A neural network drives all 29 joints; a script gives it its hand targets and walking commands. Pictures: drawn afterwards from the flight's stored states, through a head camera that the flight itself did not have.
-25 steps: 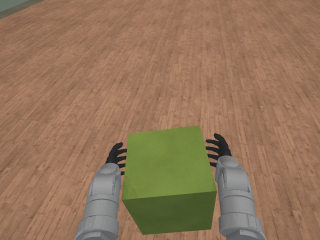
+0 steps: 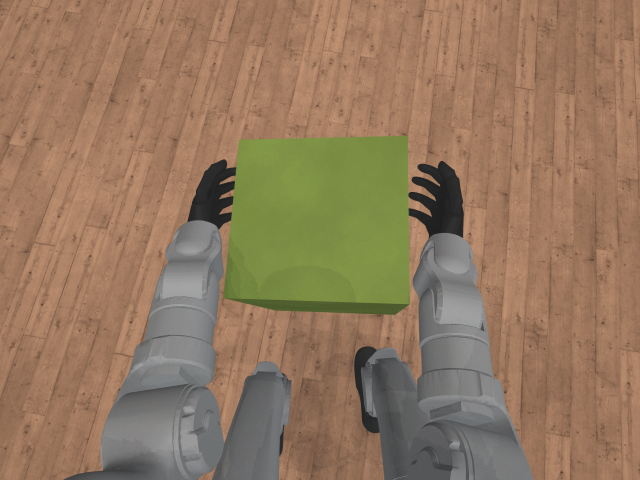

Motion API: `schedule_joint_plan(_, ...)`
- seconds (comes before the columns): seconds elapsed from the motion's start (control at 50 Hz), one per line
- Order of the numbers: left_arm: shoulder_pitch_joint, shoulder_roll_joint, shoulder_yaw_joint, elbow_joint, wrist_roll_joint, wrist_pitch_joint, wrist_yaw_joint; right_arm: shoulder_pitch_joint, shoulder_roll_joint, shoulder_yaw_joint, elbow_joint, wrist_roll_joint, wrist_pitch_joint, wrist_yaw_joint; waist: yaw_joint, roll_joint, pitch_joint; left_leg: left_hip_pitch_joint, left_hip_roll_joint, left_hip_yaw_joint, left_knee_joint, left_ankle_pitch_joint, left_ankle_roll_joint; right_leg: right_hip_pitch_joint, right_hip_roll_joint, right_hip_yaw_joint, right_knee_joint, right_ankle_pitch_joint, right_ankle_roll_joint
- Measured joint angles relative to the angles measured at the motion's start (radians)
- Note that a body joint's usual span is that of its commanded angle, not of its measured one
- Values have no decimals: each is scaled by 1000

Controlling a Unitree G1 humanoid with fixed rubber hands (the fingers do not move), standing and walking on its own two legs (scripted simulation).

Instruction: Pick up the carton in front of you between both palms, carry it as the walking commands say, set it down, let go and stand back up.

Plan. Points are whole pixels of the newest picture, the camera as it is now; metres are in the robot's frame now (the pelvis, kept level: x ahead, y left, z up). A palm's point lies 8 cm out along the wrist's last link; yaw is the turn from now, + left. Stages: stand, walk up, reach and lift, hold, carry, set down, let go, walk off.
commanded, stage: set down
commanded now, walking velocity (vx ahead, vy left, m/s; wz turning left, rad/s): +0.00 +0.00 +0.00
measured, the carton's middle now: (328, 240) +0.42 -0.01 -0.17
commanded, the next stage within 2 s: none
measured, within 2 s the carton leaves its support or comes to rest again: neither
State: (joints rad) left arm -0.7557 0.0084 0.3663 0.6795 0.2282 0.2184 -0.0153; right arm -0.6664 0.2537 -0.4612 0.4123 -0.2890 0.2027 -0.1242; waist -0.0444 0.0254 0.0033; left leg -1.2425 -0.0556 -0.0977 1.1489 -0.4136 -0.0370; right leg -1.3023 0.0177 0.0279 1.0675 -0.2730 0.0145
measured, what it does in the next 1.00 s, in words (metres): lowers itself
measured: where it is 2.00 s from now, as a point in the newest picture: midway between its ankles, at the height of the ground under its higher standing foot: (322, 418)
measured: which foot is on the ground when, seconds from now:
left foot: down 0.00-1.00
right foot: down 0.00-1.00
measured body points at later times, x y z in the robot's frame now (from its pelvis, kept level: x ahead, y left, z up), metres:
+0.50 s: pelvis +0.00 +0.02 -0.13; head +0.25 +0.01 +0.25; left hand +0.48 +0.12 -0.23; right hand +0.44 -0.17 -0.20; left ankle +0.06 +0.13 -0.63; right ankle +0.11 -0.12 -0.63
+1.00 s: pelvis -0.03 +0.01 -0.24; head +0.29 -0.01 +0.08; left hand +0.51 +0.09 -0.37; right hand +0.46 -0.20 -0.36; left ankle +0.06 +0.13 -0.63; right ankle +0.11 -0.12 -0.63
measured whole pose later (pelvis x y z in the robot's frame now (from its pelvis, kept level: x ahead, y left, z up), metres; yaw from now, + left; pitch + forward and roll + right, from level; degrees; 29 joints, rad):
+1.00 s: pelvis -0.03 +0.01 -0.24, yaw +2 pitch +46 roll +2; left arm -1.26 0.17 0.19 0.99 0.09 0.24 0.13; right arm -1.07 0.04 -0.54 0.62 -0.17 0.20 -0.12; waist -0.12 0.03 0.00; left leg -2.18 -0.11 -0.04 1.99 -0.61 -0.05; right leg -2.27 0.04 0.08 1.91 -0.43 0.06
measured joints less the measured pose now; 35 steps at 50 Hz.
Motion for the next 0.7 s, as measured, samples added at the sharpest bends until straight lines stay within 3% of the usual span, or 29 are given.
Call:
schedule_joint_plan(0.12,-5,-28,-12,-5,-27,13,24,18,-30,16,-52,43,39,9,-1,1,-148,-205,-7,35,145,-64,17,-219,5,32,150,-56,20)
schedule_joint_plan(0.22,18,-53,7,12,-32,27,59,-1,-51,-5,11,27,45,37,-15,8,-237,-309,-12,48,225,-102,24,-325,6,44,230,-91,30)
schedule_joint_plan(0.34,-33,-24,-20,77,-15,40,81,-51,-67,-47,103,21,24,38,-22,0,-289,-434,-16,59,325,-135,28,-455,9,53,330,-119,37)
schedule_joint_plan(0.56,-148,31,-105,126,-94,9,127,-142,-119,-54,130,61,-16,33,-66,5,-234,-668,-49,64,532,-165,16,-689,-6,57,544,-155,46)
schedule_joint_plan(0.7,-260,63,-133,182,-116,9,156,-234,-173,-44,158,116,-1,19,-68,-4,-160,-773,-42,67,658,-183,9,-800,14,58,659,-155,49)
